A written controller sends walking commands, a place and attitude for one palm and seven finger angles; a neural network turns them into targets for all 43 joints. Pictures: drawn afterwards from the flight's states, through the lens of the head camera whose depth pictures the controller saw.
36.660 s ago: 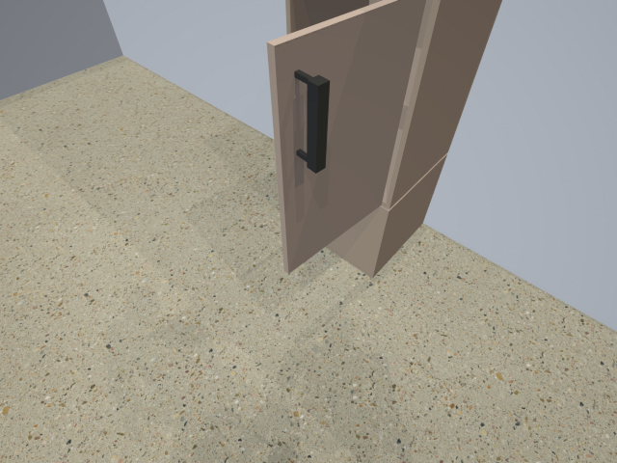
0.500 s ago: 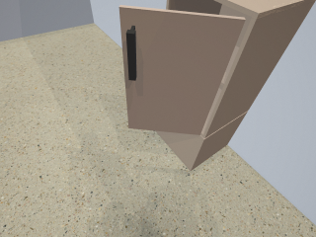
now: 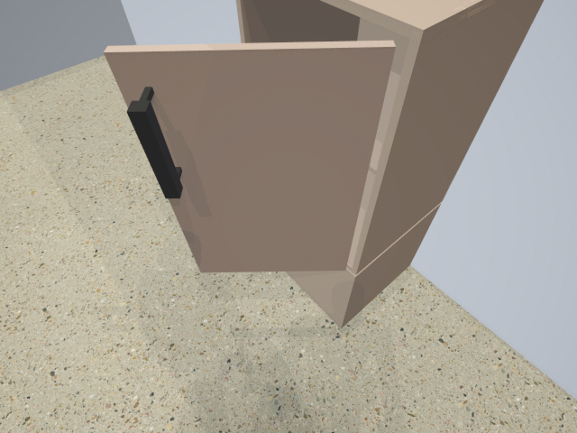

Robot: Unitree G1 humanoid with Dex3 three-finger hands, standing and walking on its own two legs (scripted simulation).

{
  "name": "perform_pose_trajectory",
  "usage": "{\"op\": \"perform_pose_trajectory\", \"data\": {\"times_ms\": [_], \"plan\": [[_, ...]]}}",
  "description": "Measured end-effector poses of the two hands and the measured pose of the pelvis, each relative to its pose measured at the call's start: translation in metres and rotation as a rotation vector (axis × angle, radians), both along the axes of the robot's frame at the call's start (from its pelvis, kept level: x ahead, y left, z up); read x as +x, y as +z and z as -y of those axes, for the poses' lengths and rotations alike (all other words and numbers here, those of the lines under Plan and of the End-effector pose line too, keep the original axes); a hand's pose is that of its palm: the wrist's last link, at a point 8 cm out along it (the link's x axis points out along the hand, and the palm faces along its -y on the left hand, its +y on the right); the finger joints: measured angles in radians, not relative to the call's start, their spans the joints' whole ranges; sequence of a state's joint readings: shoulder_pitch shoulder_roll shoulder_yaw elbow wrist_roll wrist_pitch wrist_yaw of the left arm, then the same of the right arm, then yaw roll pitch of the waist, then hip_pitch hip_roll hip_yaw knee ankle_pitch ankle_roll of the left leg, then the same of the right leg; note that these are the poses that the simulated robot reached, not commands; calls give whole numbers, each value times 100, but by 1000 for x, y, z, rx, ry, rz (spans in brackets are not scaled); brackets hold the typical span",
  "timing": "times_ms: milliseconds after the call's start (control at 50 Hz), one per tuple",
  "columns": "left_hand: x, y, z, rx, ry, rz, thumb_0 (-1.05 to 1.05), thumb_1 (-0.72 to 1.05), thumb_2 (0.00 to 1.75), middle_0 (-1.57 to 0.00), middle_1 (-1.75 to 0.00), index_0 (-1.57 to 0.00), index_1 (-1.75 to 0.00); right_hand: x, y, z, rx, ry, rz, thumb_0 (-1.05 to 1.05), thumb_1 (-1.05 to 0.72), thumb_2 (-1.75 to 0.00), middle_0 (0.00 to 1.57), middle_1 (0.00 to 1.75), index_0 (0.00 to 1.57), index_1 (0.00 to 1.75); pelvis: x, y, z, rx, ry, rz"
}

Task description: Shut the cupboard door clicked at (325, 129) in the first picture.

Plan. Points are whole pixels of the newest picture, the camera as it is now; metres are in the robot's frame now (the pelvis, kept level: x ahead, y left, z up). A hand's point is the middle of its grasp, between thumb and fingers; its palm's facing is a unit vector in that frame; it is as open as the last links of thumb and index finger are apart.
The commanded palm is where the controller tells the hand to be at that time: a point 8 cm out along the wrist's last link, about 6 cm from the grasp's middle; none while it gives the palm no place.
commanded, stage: come to a stop and stand still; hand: left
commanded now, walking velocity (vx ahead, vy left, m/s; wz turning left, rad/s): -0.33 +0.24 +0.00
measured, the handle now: (161, 145) +0.50 +0.21 +0.11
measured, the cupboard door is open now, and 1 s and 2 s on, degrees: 50 50 50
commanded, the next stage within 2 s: none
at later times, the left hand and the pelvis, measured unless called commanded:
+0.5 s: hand out of the picture +0.10 +0.20 -0.17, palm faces +0.03 -0.97 -0.25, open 7.4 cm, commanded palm none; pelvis +0.05 +0.00 +0.00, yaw -1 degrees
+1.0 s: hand out of the picture +0.02 +0.19 -0.18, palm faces +0.01 -0.98 -0.18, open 7.4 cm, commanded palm none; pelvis -0.01 +0.01 +0.00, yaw +0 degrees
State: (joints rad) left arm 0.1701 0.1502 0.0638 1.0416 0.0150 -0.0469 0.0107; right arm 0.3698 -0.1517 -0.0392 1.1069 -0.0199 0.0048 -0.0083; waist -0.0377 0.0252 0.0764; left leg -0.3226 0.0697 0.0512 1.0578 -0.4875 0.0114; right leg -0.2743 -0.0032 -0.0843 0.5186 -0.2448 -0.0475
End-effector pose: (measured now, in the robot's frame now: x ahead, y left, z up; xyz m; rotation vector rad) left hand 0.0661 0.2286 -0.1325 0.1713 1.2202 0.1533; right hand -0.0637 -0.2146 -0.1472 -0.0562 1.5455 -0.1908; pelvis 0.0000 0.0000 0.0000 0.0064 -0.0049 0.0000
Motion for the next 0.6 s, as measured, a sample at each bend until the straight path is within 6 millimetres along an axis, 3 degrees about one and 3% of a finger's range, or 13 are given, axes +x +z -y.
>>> {"op": "perform_pose_trajectory", "data": {"times_ms": [140,220,280,420,540,600], "plan": [[6,4,2,8,1,-95,-1,94,90,-20,-30,-20,-30,120,8,13,-41,56,207,0,-91,-90,19,29,19,30,36,9,1,-3,-10,-13],[12,-7,-2,-12,29,-124,0,93,90,-20,-30,-20,-30,169,8,11,-63,87,270,0,-92,-90,19,29,19,30,54,2,-7,-18,-10,3],[19,-19,-8,-20,54,-130,0,92,90,-20,-30,-20,-30,192,8,7,-84,113,294,0,-92,-90,19,29,19,30,65,-5,-12,-17,-5,9],[28,-15,-14,0,50,-137,0,91,90,-20,-30,-20,-30,209,10,6,-88,155,304,0,-91,-90,20,29,20,30,59,-2,-8,-7,-9,-3],[18,-7,-12,69,25,-105,0,91,90,-20,-30,-20,-30,199,-3,26,-59,123,315,0,-91,-90,20,30,20,30,46,-8,10,-3,-18,-8],[11,-1,-6,85,17,-73,0,91,90,-19,-30,-20,-30,190,0,36,-61,103,352,0,-91,-90,20,30,20,30,42,-7,13,-7,-15,17]]}}
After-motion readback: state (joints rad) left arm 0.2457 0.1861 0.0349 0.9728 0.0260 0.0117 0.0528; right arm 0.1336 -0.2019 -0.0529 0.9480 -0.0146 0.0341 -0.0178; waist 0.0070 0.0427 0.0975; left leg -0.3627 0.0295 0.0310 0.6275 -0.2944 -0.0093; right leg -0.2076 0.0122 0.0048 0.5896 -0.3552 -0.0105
